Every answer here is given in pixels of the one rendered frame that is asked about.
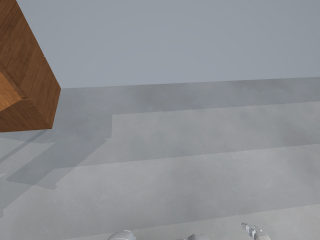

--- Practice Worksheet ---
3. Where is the cupboard door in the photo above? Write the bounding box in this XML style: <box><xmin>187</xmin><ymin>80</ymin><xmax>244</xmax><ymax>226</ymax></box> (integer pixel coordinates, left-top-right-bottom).
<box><xmin>0</xmin><ymin>71</ymin><xmax>22</xmax><ymax>111</ymax></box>

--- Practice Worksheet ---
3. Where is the right robot hand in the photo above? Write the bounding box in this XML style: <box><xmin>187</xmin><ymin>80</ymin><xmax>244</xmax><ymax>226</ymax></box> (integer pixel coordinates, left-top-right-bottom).
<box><xmin>241</xmin><ymin>222</ymin><xmax>270</xmax><ymax>240</ymax></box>

